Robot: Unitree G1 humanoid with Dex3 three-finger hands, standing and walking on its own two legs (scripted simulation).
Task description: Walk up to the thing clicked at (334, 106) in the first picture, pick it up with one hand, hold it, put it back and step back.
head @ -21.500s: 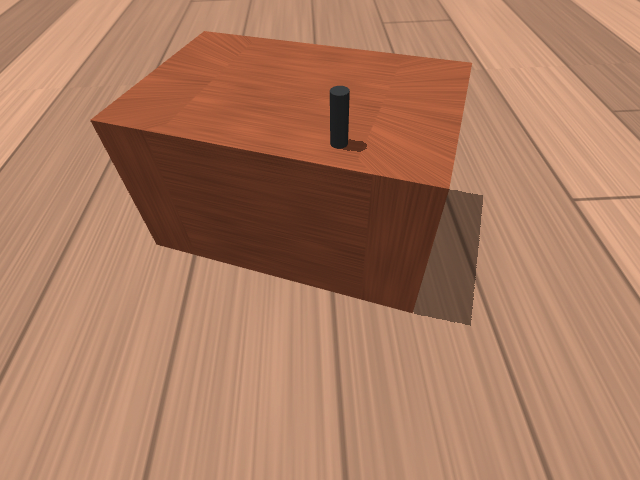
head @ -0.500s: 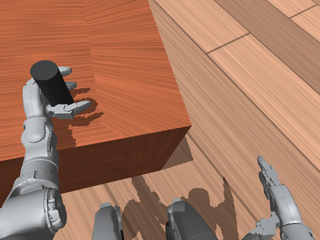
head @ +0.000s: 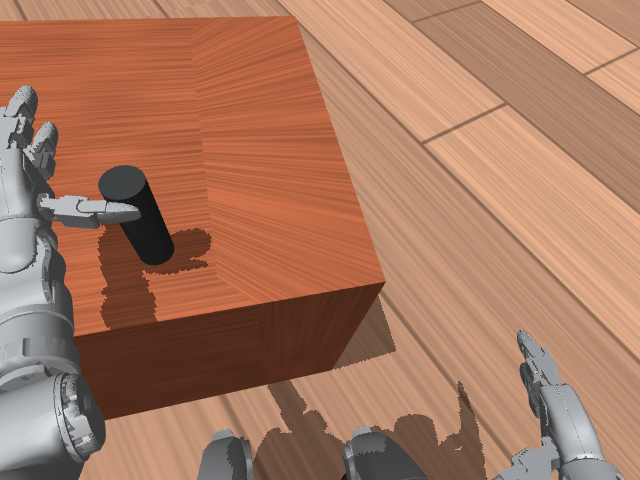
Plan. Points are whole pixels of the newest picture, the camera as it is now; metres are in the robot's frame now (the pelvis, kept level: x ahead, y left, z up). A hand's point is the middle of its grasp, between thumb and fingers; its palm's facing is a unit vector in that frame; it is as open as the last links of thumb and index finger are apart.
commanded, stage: rise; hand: left
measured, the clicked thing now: (141, 220) +0.47 +0.19 +0.00
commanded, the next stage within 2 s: sink last in 0.18 s
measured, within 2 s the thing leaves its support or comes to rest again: neither
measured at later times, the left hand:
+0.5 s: hand out of the picture +0.39 +0.36 +0.11, palm faces +0.41 -0.84 -0.34, open 17.1 cm
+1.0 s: hand out of the picture +0.17 +0.24 +0.06, palm faces +0.31 -0.89 -0.34, open 17.0 cm
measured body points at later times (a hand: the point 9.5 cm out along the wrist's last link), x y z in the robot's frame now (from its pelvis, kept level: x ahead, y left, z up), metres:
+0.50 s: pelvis +0.02 +0.00 +0.05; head +0.07 +0.03 +0.50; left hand +0.37 +0.40 +0.13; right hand +0.17 -0.26 +0.03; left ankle +0.04 +0.12 -0.65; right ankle -0.01 -0.15 -0.64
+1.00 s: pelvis +0.02 -0.01 +0.06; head +0.03 -0.01 +0.51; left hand +0.15 +0.29 +0.08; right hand +0.19 -0.26 +0.03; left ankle +0.04 +0.12 -0.65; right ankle -0.01 -0.15 -0.65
